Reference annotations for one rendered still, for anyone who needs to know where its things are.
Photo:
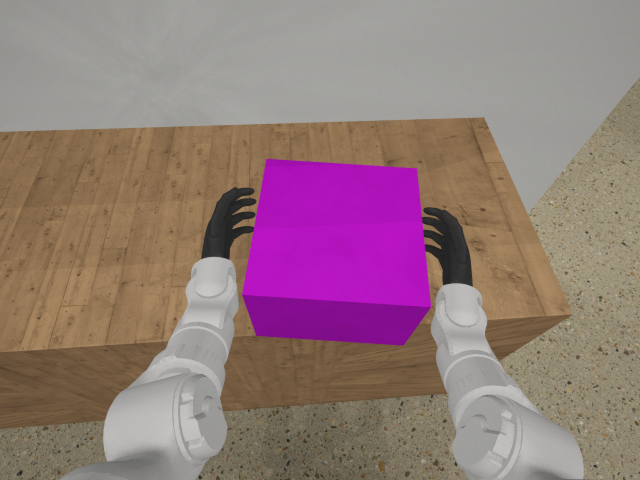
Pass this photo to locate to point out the robot left hand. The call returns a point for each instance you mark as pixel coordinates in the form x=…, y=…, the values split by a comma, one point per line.
x=219, y=234

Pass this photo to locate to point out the pedestal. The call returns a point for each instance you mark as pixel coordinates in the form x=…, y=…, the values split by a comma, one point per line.
x=100, y=229

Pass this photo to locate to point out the carton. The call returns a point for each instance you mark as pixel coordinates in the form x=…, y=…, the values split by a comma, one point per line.
x=337, y=253

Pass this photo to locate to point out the left robot upper arm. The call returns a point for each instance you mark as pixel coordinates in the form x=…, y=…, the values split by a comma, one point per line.
x=161, y=430

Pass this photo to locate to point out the left robot forearm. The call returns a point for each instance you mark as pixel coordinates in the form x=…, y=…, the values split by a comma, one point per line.
x=202, y=338

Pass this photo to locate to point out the robot right hand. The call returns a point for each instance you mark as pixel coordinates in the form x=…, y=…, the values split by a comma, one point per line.
x=454, y=256

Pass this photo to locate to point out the right robot upper arm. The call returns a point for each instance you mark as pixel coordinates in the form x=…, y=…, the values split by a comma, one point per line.
x=500, y=439

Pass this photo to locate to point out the right robot forearm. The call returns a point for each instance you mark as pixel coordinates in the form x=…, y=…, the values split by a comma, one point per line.
x=468, y=367

